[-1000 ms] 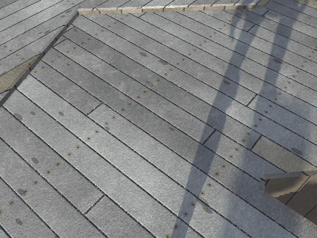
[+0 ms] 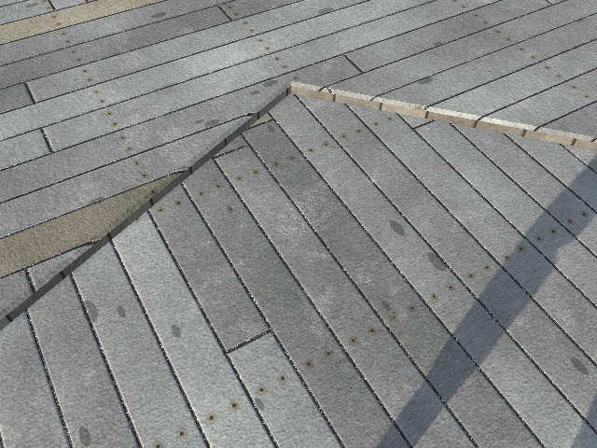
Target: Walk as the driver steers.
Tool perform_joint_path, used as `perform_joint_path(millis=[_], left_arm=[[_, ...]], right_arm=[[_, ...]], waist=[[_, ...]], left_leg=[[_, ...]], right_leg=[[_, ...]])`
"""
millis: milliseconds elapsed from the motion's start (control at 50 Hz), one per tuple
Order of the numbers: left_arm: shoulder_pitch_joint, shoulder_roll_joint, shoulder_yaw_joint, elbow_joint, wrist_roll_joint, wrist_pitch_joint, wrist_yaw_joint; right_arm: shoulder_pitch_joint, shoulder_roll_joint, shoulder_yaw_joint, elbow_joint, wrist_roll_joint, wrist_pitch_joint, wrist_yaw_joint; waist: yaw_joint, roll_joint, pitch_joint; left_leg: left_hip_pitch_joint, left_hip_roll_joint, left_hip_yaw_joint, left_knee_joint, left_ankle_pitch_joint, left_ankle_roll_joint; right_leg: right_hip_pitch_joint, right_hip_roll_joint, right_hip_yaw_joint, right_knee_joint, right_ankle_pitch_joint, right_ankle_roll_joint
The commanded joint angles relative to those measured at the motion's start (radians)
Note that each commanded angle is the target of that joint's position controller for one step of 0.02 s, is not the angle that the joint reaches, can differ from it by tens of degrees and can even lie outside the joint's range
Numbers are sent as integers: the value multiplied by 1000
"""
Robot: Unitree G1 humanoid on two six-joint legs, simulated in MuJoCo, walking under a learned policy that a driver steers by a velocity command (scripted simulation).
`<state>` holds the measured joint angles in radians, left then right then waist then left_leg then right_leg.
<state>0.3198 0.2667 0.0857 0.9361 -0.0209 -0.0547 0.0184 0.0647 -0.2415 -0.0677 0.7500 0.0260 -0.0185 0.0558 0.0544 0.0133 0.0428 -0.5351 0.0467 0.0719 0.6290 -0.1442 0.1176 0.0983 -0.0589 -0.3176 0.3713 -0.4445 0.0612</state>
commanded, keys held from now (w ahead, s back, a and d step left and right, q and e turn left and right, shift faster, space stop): w+q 0.16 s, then w+e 0.84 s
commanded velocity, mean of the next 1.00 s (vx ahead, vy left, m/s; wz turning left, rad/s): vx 0.50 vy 0.00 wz -0.14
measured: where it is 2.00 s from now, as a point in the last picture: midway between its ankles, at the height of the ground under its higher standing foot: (390, 216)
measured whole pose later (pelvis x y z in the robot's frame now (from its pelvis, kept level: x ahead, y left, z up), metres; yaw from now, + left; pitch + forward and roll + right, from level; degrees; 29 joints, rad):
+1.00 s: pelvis +0.57 -0.01 +0.02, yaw -13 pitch +3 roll +0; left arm 0.35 0.28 0.07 0.77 -0.03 -0.04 0.01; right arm 0.03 -0.27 -0.04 0.69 0.00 -0.11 0.01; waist 0.09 0.02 0.01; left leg -0.55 0.01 -0.11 0.49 0.01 -0.05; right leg -0.11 0.12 0.20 0.40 -0.32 -0.07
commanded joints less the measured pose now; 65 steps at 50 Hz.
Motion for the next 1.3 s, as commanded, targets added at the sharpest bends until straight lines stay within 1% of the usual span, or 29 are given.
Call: perform_joint_path(millis=[20,40,60,80,120,140,200,260,420,480,520,560,580,600,620,640,660,700,760,880,980,1040,1060,1080,1100,1120,1160,1220,1300], left_arm=[[-74,172,26,-84,10,-2,9],[-8,24,-20,-146,34,-35,-5],[-89,113,-6,-157,-4,-84,-18],[-171,140,2,-180,-35,-102,-23],[-179,127,6,-167,13,-100,-5],[-160,129,10,-171,18,-89,-6],[-125,98,8,-151,22,-52,-14],[-210,66,-9,-165,20,-35,-22],[-373,72,-23,-212,-5,-48,-53],[-376,75,-24,-232,-6,-53,-77],[-307,98,-12,-226,0,-50,-83],[-87,163,26,-175,5,-41,-75],[62,234,48,-158,10,-35,-62],[94,297,59,-159,0,-42,-64],[120,211,38,-149,-9,-38,-63],[65,176,29,-164,-2,-36,-56],[2,150,18,-184,6,-32,-53],[-59,117,4,-212,18,-35,-51],[-87,155,13,-233,14,-31,-34],[5,179,23,-221,-4,-12,-7],[57,167,23,-213,-8,10,0],[15,146,18,-234,-2,17,0],[-3,95,-1,-253,8,11,-5],[114,36,-21,-277,-10,1,-5],[140,88,-21,-276,-15,-4,-3],[77,160,-3,-265,-15,-3,-5],[-39,145,-2,-289,7,-1,-8],[-36,95,-8,-293,1,1,-21],[-125,59,-29,-322,18,-6,-29]], right_arm=[[392,-273,-112,31,8,-1,-30],[326,-368,-120,7,15,-11,-34],[347,-278,-88,-19,-8,-24,-27],[329,-220,-72,-8,-18,-37,-23],[215,-148,-50,-23,-13,-50,-24],[187,-144,-46,-37,-20,-53,-28],[185,-143,-44,-38,-14,-59,-45],[245,-151,-41,-6,-22,-58,-63],[281,-171,-34,56,-29,-70,-64],[281,-179,-38,77,-26,-57,-71],[252,-202,-43,72,-28,-47,-79],[221,-212,-41,57,-29,-27,-90],[242,-190,-27,33,-42,-28,-98],[367,-47,18,11,-58,-53,-72],[286,-130,7,11,-21,-90,-54],[186,-175,-2,-26,11,-115,-43],[117,-169,1,-39,-1,-125,-46],[103,-179,-12,-52,-42,-121,-53],[152,-138,-8,-59,-43,-88,-62],[-55,-92,9,-118,-37,-92,-61],[-116,-132,-6,-148,-19,-112,-43],[30,-177,-31,-116,-21,-127,-47],[165,-222,-46,-102,-39,-131,-55],[300,-310,-71,-77,-55,-118,-61],[325,-261,-62,-56,-29,-108,-52],[282,-184,-41,-66,-22,-104,-52],[208,-138,-22,-62,-35,-92,-48],[184,-118,-12,-42,-36,-97,-41],[199,-177,-27,-9,-19,-99,-42]], waist=[[-246,39,-234],[-114,291,-317],[-174,135,-386],[-176,76,-266],[-94,-14,-153],[-63,31,-135],[-32,22,-117],[-71,49,-70],[-140,53,35],[-129,47,42],[-86,71,-16],[30,57,-152],[77,-55,-261],[-14,-292,-373],[52,-206,-399],[60,-159,-252],[36,-23,-169],[-26,-14,-95],[-77,-66,-83],[7,-78,-46],[17,-107,-54],[-73,-137,-106],[-140,-85,-221],[-128,166,-378],[-123,290,-372],[-140,163,-230],[-118,50,-68],[-69,88,-36],[-74,60,-33]], left_leg=[[621,9,-153,-100,-23,120],[923,258,-756,-249,-172,322],[954,292,-875,-360,-177,308],[877,256,-700,-342,-40,251],[630,164,-465,-332,175,183],[540,147,-430,-340,275,188],[434,124,-337,-396,327,170],[416,116,-255,-433,341,143],[524,161,-142,-494,181,75],[636,200,-104,-432,321,52],[670,196,-66,-320,638,27],[622,138,-3,0,882,-19],[390,96,19,313,603,-57],[-58,-128,-51,670,-290,-130],[-199,-115,-198,776,-395,-111],[-274,-57,-205,761,-314,-88],[-231,-11,-188,679,-238,-73],[-100,31,-182,546,-192,-88],[-66,42,-156,408,-164,-134],[18,-26,-127,-16,202,-182],[66,-62,-161,-152,149,-161],[280,-48,-147,-227,93,-98],[515,78,-248,-194,69,-36],[890,304,-620,-216,-88,121],[909,387,-871,-297,-291,163],[787,340,-765,-322,-356,124],[553,249,-533,-362,-172,85],[413,181,-380,-427,-9,84],[401,179,-266,-471,155,109]], right_leg=[[-336,-146,43,639,787,-73],[-788,86,167,1007,-93,-9],[-893,68,392,1074,-117,-42],[-938,26,388,1035,-37,-69],[-830,-50,385,859,90,-75],[-762,-63,391,829,116,-66],[-706,-72,365,694,181,-32],[-757,-79,347,538,341,-13],[-774,-32,330,219,582,-81],[-799,-8,328,179,482,-123],[-695,43,279,184,391,-156],[-399,126,225,157,377,-201],[-102,-21,459,155,390,-268],[255,-257,1016,57,195,-477],[309,-256,1138,-65,40,-462],[204,-229,1000,-84,55,-408],[45,-187,886,-100,138,-363],[-182,-129,758,-119,440,-353],[-302,-111,702,-166,458,-374],[-381,-12,591,-144,414,-285],[-258,-52,721,-32,350,-260],[-256,-25,746,113,424,-216],[-351,24,681,327,388,-181],[-676,165,524,656,103,-105],[-851,121,499,835,-146,-89],[-901,75,515,907,-69,-83],[-872,25,465,864,56,-78],[-779,-15,435,745,110,-80],[-776,-41,386,523,250,-63]])
Next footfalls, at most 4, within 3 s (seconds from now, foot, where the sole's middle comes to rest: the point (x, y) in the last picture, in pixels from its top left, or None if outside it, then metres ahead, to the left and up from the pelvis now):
0.02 left None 0.17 0.10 -0.76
0.56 right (360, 423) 0.51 -0.09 -0.76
1.06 left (292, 303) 0.80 0.08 -0.76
1.54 right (422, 259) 0.96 -0.26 -0.76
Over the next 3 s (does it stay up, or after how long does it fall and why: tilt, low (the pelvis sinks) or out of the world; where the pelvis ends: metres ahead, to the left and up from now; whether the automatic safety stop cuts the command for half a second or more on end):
stays up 1.52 -0.35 0.03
